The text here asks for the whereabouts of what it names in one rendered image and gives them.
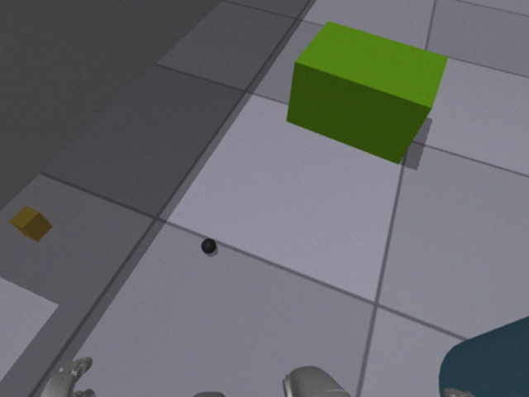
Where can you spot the left robot hand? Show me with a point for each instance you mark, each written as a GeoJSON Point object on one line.
{"type": "Point", "coordinates": [62, 385]}

